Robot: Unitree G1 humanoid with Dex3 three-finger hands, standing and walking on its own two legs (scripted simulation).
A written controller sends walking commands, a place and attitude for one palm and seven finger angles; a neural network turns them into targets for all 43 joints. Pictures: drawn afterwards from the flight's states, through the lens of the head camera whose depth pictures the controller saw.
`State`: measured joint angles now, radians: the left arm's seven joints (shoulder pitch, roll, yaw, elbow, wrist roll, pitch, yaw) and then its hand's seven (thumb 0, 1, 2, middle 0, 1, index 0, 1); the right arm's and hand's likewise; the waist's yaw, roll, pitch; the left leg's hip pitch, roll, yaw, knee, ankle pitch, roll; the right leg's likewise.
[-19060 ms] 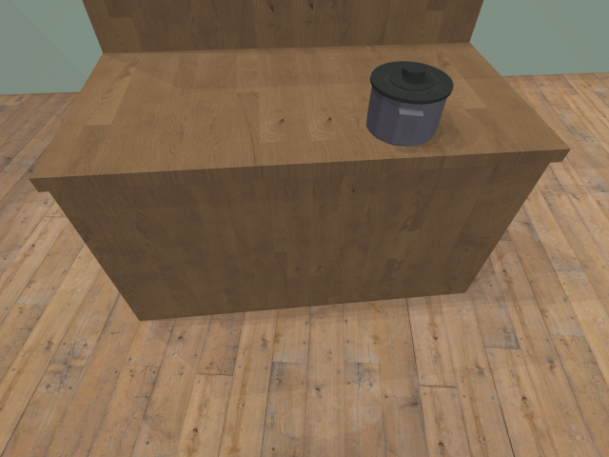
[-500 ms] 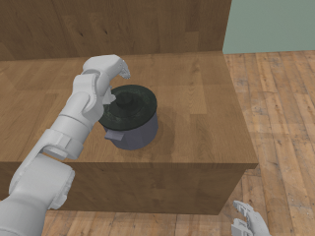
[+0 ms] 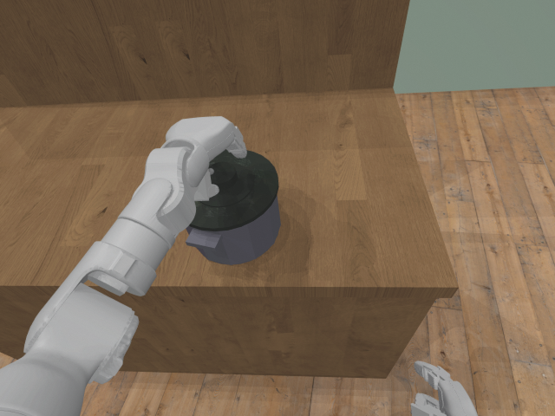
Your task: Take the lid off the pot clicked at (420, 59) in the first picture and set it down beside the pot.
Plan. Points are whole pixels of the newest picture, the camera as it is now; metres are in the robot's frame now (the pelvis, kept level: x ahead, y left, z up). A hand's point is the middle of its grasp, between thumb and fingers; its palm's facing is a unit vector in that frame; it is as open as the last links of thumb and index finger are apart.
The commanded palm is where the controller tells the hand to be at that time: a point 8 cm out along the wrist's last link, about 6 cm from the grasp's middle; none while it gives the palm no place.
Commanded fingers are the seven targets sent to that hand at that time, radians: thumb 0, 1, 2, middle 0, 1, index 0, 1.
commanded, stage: lower the open fingers around the knob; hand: left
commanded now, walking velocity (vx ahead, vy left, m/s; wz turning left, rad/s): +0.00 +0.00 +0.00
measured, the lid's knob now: (221, 175) +0.47 +0.11 +0.09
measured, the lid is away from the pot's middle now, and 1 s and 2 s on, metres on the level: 0.00 0.00 0.00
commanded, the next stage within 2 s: close the fingers and squeeze the knob in 0.96 s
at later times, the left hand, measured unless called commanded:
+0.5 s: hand (213, 176) +0.45 +0.11 +0.11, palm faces -0.31 -0.05 -0.95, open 10.0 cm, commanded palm +0.43 +0.12 +0.17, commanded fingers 0.00 -0.29 1.45 -0.85 -0.08 -0.85 -0.08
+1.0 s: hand (209, 177) +0.45 +0.12 +0.11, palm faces -0.31 -0.05 -0.95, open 10.0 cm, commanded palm +0.43 +0.12 +0.17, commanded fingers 0.00 -0.29 1.45 -0.85 -0.08 -0.85 -0.08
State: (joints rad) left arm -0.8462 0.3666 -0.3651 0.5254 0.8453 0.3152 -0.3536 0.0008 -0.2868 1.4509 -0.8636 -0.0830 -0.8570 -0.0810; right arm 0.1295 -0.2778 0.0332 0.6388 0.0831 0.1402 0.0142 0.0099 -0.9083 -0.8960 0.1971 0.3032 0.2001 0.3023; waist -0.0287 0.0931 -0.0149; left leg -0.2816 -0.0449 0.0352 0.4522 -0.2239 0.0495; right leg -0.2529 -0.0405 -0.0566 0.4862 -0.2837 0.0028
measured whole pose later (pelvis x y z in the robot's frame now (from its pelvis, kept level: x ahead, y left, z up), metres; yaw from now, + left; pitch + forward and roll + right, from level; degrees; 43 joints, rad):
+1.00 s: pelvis +0.01 +0.00 +0.00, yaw -1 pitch +5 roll +0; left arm -0.86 0.35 -0.33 0.70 0.87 0.28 -0.29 0.00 -0.29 1.45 -0.83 -0.07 -0.85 -0.08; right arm 0.17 -0.27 0.03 0.63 0.09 0.16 0.01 0.01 -0.91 -0.90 0.20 0.30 0.20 0.30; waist -0.05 0.08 -0.05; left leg -0.32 -0.04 0.05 0.47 -0.24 0.05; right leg -0.29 -0.03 -0.04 0.49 -0.29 0.00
